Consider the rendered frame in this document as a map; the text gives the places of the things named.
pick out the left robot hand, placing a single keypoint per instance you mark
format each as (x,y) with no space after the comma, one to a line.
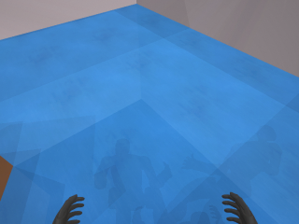
(64,213)

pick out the right robot hand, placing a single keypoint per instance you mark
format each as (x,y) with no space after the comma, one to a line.
(242,210)

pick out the pedestal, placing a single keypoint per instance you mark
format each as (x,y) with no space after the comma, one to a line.
(5,170)

